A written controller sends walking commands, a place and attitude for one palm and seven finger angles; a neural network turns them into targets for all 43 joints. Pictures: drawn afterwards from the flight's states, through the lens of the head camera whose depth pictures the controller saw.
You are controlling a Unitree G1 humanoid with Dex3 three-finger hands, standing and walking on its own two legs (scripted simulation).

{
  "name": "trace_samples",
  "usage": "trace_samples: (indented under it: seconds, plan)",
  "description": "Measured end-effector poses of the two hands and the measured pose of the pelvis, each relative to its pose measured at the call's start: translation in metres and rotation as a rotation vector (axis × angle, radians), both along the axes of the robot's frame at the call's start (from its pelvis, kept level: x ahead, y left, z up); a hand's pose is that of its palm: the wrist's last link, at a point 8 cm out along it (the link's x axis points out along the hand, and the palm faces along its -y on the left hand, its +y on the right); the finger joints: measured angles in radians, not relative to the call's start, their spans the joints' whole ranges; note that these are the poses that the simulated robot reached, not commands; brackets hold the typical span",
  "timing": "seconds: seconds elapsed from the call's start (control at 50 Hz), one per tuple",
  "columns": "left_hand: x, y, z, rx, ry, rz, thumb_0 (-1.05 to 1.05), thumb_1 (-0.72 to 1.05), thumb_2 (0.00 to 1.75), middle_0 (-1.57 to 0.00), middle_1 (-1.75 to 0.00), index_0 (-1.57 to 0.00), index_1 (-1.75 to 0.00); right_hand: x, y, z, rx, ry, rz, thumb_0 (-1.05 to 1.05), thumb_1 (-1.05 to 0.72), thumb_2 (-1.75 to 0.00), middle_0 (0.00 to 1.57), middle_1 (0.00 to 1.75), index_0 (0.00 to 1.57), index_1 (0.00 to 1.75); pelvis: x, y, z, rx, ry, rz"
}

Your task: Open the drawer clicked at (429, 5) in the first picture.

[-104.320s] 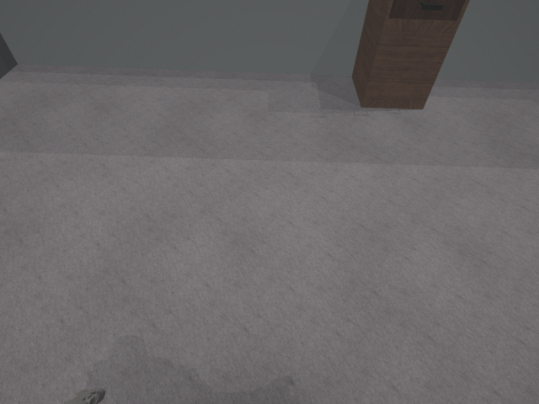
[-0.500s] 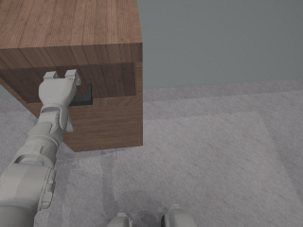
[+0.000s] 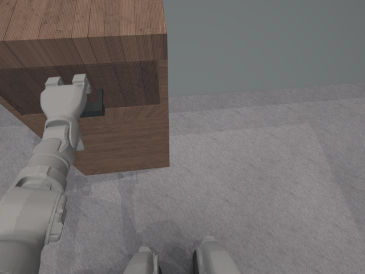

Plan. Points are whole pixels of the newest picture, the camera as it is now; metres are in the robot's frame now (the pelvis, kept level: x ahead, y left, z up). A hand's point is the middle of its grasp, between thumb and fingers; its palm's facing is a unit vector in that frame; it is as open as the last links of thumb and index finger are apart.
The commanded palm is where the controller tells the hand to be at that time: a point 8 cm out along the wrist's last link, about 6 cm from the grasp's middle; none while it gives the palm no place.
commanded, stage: lower the fingers behind the handle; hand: left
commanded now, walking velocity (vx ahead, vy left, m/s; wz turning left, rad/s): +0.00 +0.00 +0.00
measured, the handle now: (82, 102) +0.53 +0.22 -0.03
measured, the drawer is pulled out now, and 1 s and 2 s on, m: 0.00 0.00 0.00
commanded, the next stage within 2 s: lift the fingers back up to retry in 0.72 s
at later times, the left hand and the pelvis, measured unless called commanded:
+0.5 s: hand (75, 115) +0.49 +0.23 -0.02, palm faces -0.03 +0.04 -1.00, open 13.8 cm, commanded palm +0.47 +0.22 +0.01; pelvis -0.03 -0.01 -0.03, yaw +0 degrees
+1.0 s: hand (74, 117) +0.48 +0.23 -0.01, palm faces -0.06 +0.00 -1.00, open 13.8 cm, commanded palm +0.46 +0.22 +0.04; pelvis -0.03 -0.01 -0.02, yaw +0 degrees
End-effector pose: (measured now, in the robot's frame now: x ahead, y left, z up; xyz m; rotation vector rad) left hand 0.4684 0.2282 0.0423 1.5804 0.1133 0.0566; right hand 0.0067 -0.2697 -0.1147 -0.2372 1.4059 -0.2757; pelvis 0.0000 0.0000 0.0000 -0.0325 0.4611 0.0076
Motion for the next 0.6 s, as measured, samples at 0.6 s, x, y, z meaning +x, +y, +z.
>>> trace_samples:
  seconds: [0.6]
  plan:
    - [-0.004, -0.002, -0.005, 0.024, 0.014, 0.007, 0.0, -0.49, 0.3, -0.24, -1.32, -0.31, -1.2, -0.029, -0.003, -0.026, -0.011, -0.044, 0.003, 0.01, -0.9, -0.9, 0.2, 0.3, 0.2, 0.3, -0.034, -0.007, -0.027, 0.008, 0.026, -0.001]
